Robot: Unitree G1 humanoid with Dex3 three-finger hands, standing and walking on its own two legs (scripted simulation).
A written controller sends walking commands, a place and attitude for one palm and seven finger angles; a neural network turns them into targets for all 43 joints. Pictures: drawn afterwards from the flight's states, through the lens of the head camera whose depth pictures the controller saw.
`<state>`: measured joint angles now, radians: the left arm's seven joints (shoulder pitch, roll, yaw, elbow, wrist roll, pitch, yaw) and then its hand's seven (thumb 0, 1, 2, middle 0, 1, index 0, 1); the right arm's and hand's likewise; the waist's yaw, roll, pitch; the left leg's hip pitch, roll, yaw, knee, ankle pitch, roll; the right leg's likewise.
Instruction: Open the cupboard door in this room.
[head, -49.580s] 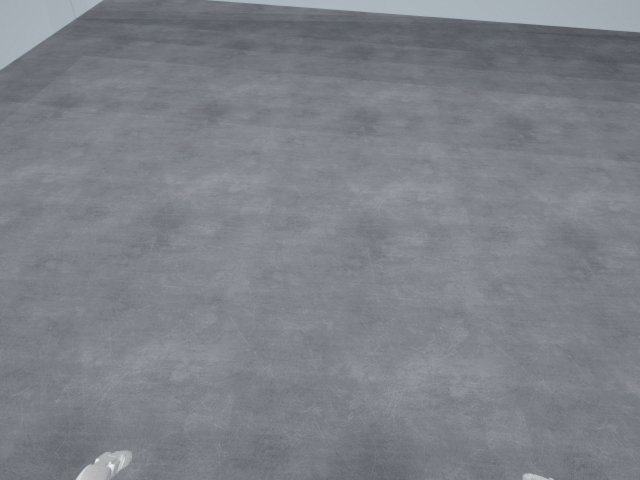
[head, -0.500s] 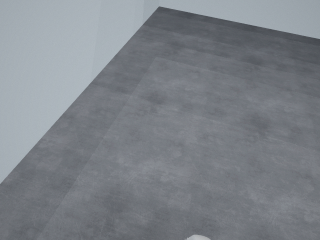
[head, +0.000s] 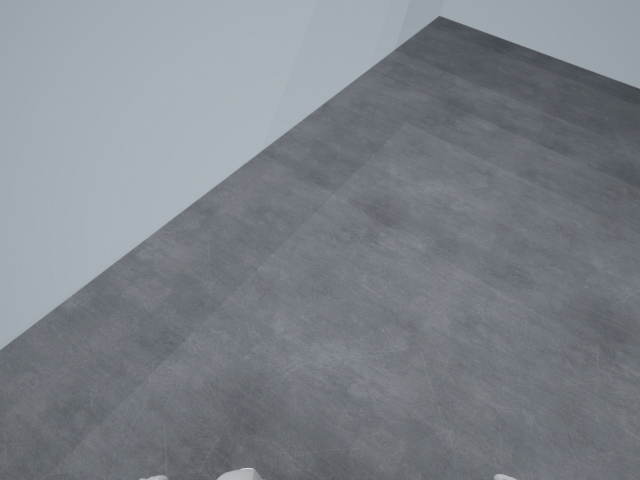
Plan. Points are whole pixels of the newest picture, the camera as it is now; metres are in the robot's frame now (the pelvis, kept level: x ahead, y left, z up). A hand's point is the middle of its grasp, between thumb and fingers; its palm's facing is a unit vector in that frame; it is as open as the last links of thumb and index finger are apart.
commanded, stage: turn to face it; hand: left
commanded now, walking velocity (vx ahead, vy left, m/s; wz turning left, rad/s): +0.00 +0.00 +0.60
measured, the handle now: out of the picture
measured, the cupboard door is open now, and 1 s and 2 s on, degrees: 50 50 50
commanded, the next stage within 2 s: none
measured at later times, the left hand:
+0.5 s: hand out of the picture +0.03 +0.14 -0.14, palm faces +0.31 -0.91 -0.27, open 7.4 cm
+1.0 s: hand out of the picture +0.03 +0.13 -0.13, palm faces +0.57 -0.77 -0.30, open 7.4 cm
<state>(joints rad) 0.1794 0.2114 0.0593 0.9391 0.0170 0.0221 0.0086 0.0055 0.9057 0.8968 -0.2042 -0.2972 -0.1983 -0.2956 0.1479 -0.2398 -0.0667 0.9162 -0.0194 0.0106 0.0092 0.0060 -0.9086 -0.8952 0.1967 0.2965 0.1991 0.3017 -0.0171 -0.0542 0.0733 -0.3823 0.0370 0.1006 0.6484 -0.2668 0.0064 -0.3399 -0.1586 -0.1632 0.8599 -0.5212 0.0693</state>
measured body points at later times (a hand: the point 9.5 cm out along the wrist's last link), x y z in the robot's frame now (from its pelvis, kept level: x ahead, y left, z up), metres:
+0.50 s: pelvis +0.04 -0.06 +0.02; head +0.11 -0.06 +0.47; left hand +0.02 +0.19 -0.12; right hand +0.23 -0.28 -0.13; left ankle -0.01 +0.06 -0.67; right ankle +0.05 -0.17 -0.72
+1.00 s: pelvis +0.07 -0.10 +0.01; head +0.13 -0.09 +0.46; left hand +0.00 +0.17 -0.11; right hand +0.30 -0.27 -0.14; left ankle -0.02 +0.01 -0.65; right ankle +0.15 -0.20 -0.72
